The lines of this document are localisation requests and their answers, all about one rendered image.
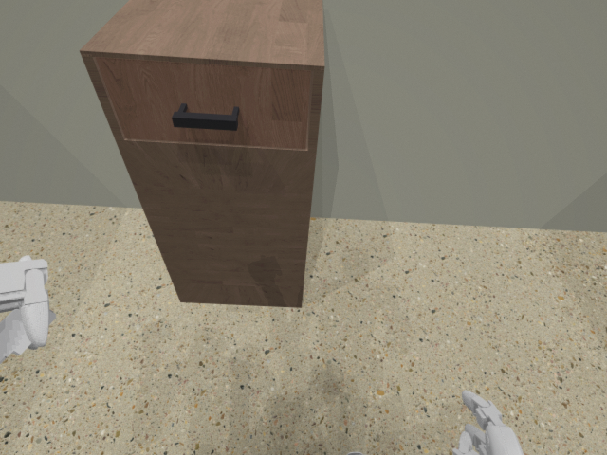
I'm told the left robot hand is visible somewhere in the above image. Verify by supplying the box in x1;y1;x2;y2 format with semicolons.
0;255;56;364

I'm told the cabinet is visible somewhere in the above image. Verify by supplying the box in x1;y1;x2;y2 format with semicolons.
80;0;324;308

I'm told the handle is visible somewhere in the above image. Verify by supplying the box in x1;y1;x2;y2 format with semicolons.
172;103;239;131

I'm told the right robot hand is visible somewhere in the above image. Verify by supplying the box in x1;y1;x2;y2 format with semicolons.
452;390;524;455

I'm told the drawer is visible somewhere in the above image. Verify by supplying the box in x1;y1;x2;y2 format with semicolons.
96;57;311;149

